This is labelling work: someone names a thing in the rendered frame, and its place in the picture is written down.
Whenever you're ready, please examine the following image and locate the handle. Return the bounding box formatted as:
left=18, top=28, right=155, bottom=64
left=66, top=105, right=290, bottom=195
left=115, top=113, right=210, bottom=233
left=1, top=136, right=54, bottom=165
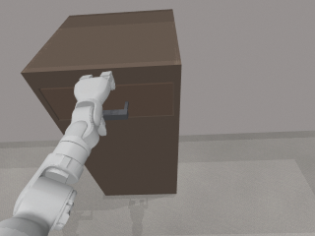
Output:
left=102, top=101, right=129, bottom=121

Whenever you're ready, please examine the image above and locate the left robot hand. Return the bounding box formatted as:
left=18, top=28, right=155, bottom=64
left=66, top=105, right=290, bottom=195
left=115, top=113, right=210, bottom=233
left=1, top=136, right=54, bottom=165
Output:
left=74, top=71, right=116, bottom=136

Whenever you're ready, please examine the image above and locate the drawer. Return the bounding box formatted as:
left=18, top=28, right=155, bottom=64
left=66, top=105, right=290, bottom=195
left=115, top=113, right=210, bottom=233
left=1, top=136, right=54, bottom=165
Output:
left=40, top=82, right=173, bottom=120

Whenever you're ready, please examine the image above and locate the robot left forearm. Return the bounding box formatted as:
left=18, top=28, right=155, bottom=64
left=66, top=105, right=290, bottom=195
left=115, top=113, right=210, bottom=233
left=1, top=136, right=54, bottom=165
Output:
left=13, top=98, right=103, bottom=216

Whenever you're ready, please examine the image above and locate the robot left upper arm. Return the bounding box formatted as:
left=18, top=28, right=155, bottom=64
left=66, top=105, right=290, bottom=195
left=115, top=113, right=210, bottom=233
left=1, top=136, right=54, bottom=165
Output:
left=0, top=175, right=77, bottom=236

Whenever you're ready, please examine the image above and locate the cabinet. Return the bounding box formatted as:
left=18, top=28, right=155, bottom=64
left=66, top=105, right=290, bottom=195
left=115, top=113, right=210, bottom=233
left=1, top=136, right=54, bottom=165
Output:
left=21, top=9, right=182, bottom=196

